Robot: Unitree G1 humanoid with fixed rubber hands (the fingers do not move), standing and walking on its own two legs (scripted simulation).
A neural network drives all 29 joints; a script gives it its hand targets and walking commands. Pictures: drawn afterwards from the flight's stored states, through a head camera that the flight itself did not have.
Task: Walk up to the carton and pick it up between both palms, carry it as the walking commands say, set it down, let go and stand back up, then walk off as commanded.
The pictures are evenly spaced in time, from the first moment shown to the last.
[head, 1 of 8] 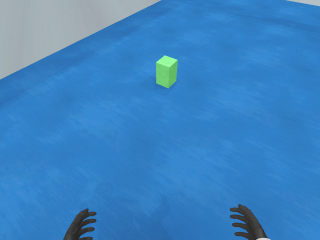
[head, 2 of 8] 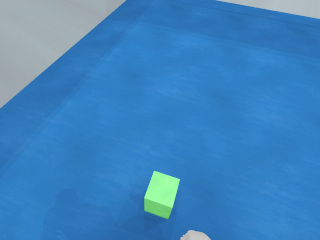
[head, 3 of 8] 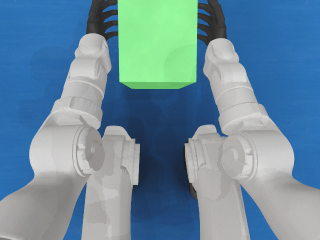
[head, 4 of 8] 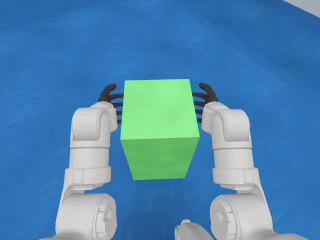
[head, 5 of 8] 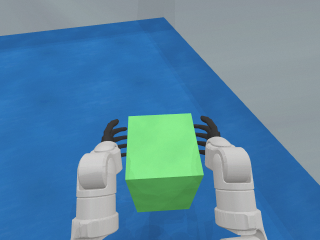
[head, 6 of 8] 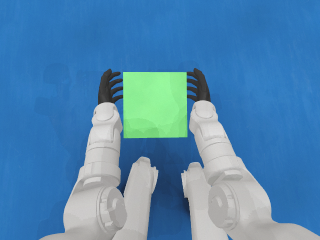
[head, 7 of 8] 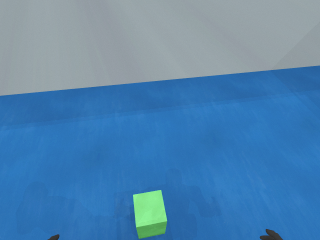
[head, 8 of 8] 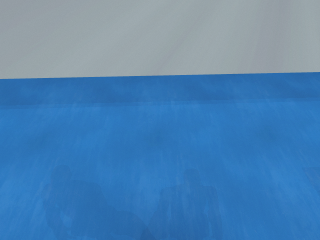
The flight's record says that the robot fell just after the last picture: no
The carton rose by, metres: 0.69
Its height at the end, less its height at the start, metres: +0.00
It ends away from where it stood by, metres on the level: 0.48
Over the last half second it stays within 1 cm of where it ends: yes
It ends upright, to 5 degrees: yes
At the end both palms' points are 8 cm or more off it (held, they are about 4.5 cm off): yes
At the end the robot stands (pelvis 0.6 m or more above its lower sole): yes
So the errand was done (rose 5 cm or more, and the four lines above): yes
